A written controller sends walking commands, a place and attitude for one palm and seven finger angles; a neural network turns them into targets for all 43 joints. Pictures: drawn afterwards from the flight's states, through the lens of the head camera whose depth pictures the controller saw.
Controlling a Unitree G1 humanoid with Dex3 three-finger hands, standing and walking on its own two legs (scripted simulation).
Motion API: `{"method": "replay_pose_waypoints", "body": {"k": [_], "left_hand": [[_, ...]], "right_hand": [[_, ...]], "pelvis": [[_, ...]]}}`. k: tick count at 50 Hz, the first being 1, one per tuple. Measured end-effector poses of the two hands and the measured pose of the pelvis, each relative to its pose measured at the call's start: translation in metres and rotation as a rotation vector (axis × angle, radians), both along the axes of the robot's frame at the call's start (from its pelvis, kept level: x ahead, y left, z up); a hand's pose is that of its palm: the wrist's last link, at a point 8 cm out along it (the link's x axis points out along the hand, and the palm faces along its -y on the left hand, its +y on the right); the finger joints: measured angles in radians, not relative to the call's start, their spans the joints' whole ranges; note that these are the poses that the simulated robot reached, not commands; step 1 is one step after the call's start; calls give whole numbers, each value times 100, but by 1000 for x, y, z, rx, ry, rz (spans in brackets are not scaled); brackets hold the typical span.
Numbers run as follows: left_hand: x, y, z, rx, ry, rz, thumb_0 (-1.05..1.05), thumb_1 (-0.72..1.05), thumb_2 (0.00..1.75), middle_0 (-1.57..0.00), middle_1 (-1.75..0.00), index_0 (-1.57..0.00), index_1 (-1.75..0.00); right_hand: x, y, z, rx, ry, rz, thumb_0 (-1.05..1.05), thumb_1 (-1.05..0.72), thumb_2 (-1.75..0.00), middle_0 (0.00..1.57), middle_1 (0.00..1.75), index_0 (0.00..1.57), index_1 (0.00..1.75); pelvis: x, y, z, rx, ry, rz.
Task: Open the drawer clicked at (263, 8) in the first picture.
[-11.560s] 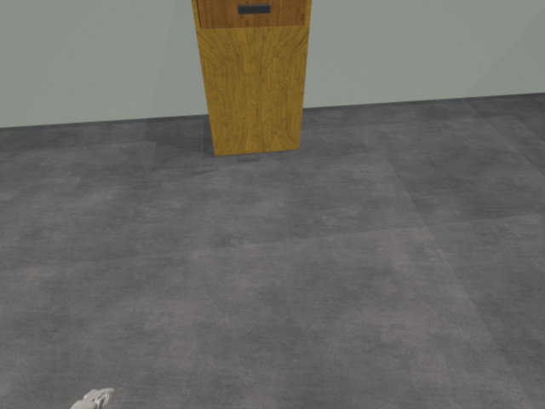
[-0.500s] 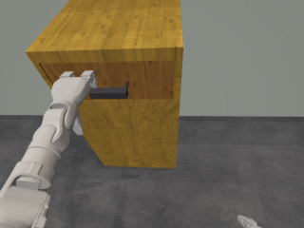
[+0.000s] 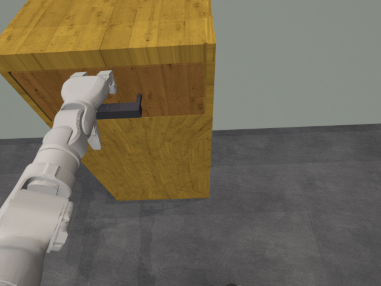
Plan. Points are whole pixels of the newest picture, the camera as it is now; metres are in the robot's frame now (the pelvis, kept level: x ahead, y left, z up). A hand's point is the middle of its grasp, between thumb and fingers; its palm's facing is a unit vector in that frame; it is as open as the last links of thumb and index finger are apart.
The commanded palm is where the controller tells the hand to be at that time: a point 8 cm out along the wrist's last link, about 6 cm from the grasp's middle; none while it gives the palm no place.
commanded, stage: move the hooked fingers above the handle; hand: left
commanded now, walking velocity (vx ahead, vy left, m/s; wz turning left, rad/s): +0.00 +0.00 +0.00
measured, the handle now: (116, 104) +0.54 +0.20 +0.03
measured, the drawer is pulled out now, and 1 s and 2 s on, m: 0.00 0.00 0.00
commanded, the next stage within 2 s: none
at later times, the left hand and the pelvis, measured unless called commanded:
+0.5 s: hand (83, 109) +0.46 +0.23 +0.10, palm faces -0.10 +0.06 -0.99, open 13.8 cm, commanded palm +0.46 +0.21 +0.15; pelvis -0.02 -0.01 +0.00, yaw +0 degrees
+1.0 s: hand (124, 88) +0.50 +0.15 +0.12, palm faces +0.04 +0.02 -1.00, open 13.4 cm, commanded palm +0.47 +0.23 +0.14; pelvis -0.03 +0.00 +0.00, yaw -3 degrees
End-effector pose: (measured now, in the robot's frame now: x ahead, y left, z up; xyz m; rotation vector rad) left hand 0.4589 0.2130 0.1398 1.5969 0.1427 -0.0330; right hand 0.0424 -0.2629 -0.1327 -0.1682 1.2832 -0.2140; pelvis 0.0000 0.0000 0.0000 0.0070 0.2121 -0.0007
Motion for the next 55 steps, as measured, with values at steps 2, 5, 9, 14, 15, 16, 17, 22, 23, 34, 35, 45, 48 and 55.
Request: {"method": "replay_pose_waypoints", "body": {"k": [2, 5, 9, 14, 15, 16, 17, 22, 23, 34, 35, 45, 48, 55], "left_hand": [[3, -13, -6, -22, 31, -60, 0, -49, 30, -31, -120, -32, -120], [9, -35, -8, -61, 7, -172, 0, -49, 30, -32, -120, -32, -120], [18, -47, -1, -98, -100, -224, 0, -49, 30, -36, -122, -32, -120], [15, -36, -2, -43, -177, -129, 0, -49, 30, -41, -124, -33, -120], [14, -32, 0, -25, -185, -102, 0, -49, 30, -40, -124, -33, -121], [13, -26, 3, -11, -189, -68, 0, -49, 30, -40, -123, -34, -121], [11, -19, 6, 0, -188, -32, 0, -49, 30, -39, -123, -34, -121], [-3, 13, 19, 24, -103, 109, 0, -49, 30, -35, -122, -33, -121], [-6, 16, 19, 32, -73, 113, 0, -49, 30, -34, -121, -33, -121], [-10, -56, 1, -81, -57, -279, 0, -49, 30, -32, -121, -32, -120], [-6, -59, 3, -92, -101, -286, 0, -49, 30, -32, -121, -32, -120], [18, -64, 24, 8, -251, -117, 0, -49, 30, -43, -131, -37, -128], [20, -69, 30, 4, -191, -61, 0, -49, 30, -42, -129, -39, -132], [13, -44, 25, 20, -34, 11, 1, -49, 30, -36, -124, -34, -126]], "right_hand": [[-8, -3, 1, -16, 22, -10, 1, -90, -90, 20, 30, 20, 30], [-17, -8, 4, -44, 38, -25, 1, -90, -90, 20, 30, 20, 30], [-26, -13, 5, -62, 41, -44, 1, -90, -90, 20, 30, 20, 30], [-29, -12, -1, -30, 36, -51, 1, -90, -90, 20, 30, 20, 30], [-29, -11, -3, -22, 31, -53, 1, -90, -90, 20, 30, 20, 30], [-28, -10, -4, -14, 25, -55, 1, -90, -90, 20, 30, 20, 30], [-26, -9, -4, -7, 18, -56, 1, -90, -90, 20, 30, 20, 30], [-14, -7, -2, 5, -26, -49, 1, -90, -90, 20, 30, 20, 30], [-11, -7, -1, 1, -36, -42, 1, -90, -90, 20, 30, 20, 30], [0, -25, 14, -109, -101, 18, 1, -90, -90, 20, 30, 20, 30], [-3, -25, 14, -112, -102, 11, 1, -90, -90, 20, 30, 20, 30], [-41, -7, -10, -20, 19, -48, 1, -90, -90, 20, 30, 20, 30], [-46, -1, -10, -8, 12, -92, 1, -90, -90, 20, 30, 20, 30], [-49, -7, 0, -46, -67, -143, 1, -90, -90, 20, 30, 21, 30]], "pelvis": [[1, 0, -1, -1, 1, 3], [1, -1, -2, -2, 10, 3], [1, -2, -5, 0, 31, -11], [-4, -3, -6, 4, 43, -29], [-5, -3, -5, 6, 43, -32], [-7, -4, -5, 6, 41, -34], [-8, -4, -4, 7, 38, -35], [-12, -7, -1, 8, 11, -23], [-13, -8, 0, 7, 4, -17], [-24, -6, -6, 6, 3, 15], [-24, -6, -7, 7, 11, 10], [-28, -3, -8, 15, 41, -31], [-30, -3, -6, 19, 26, -45], [-40, -7, -3, 25, 2, -70]]}}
